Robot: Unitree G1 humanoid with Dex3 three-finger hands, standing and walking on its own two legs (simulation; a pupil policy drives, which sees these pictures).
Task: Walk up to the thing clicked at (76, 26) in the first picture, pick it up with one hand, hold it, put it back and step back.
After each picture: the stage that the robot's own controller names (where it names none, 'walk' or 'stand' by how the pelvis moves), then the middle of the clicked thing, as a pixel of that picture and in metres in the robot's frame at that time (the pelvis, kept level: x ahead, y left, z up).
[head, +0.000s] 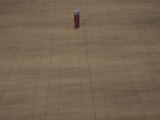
stand; (76, 19) +1.84 +0.11 -0.66
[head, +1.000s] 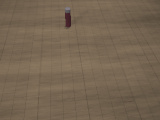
walk; (67, 17) +1.70 +0.14 -0.64
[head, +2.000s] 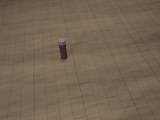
walk; (62, 49) +1.15 +0.19 -0.63
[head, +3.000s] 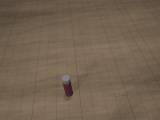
walk; (67, 86) +0.74 +0.22 -0.64
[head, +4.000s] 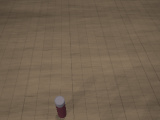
walk; (61, 107) +0.52 +0.19 -0.63
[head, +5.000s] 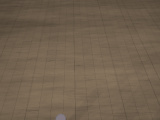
stand; out of the picture +0.43 +0.18 -0.64
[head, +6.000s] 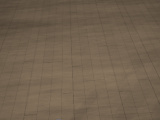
stand; out of the picture +0.38 +0.21 -0.65
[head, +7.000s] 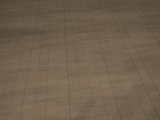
stand; out of the picture +0.34 +0.21 -0.65
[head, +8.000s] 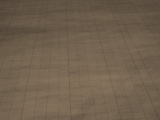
stand; out of the picture +0.38 +0.20 -0.66
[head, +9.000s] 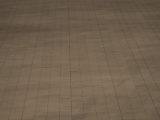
stand; out of the picture +0.37 +0.20 -0.66
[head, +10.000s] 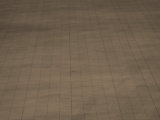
stand; out of the picture +0.36 +0.20 -0.66
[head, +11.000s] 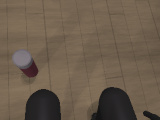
go down; (27, 65) +0.44 +0.23 -0.32
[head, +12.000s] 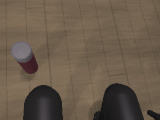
go down; (27, 60) +0.45 +0.23 -0.27
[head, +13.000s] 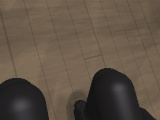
close in; out of the picture +0.43 +0.28 -0.17
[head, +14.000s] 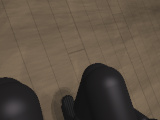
close; out of the picture +0.43 +0.29 -0.16
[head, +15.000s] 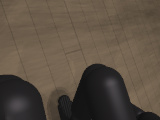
lift; out of the picture +0.40 +0.28 -0.16
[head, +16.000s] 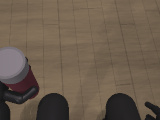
lift; (21, 79) +0.33 +0.21 -0.01
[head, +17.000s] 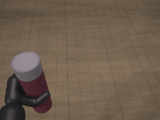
hold; (35, 87) +0.32 +0.17 +0.04
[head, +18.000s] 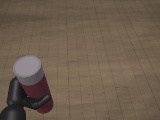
hold; (37, 89) +0.32 +0.17 +0.04
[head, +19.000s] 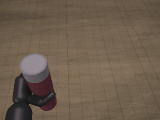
crouch; (42, 86) +0.33 +0.16 +0.03
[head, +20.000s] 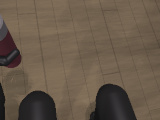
crouch; (2, 45) +0.46 +0.23 -0.05
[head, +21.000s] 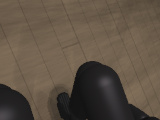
lower; out of the picture +0.44 +0.30 -0.16
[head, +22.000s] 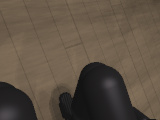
lower; out of the picture +0.44 +0.30 -0.16
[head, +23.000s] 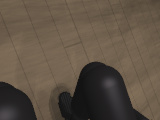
lower; out of the picture +0.44 +0.30 -0.17
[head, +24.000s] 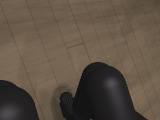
lower; out of the picture +0.43 +0.30 -0.17
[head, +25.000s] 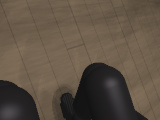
draw back; out of the picture +0.43 +0.27 -0.16
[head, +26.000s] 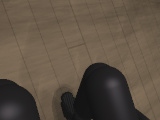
rise; out of the picture +0.42 +0.28 -0.17
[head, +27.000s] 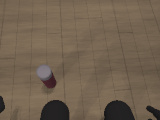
walk; (47, 78) +0.44 +0.20 -0.40
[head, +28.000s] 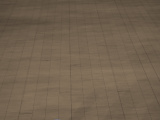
stand; out of the picture +0.38 +0.18 -0.59
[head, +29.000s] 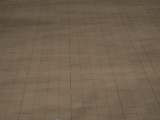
stand; out of the picture +0.39 +0.19 -0.60
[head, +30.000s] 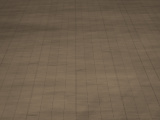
stand; out of the picture +0.40 +0.17 -0.65
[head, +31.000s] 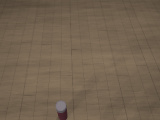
walk; (62, 111) +0.43 +0.14 -0.63
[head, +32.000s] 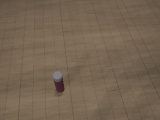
walk; (58, 82) +0.63 +0.20 -0.63
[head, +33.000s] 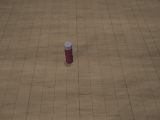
walk; (68, 53) +0.96 +0.18 -0.62
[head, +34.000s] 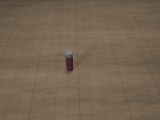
stand; (69, 61) +1.01 +0.17 -0.65
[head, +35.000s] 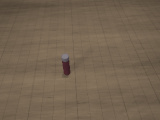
stand; (66, 64) +1.02 +0.19 -0.66
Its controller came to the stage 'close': yes
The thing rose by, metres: 0.68
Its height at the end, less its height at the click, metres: +0.00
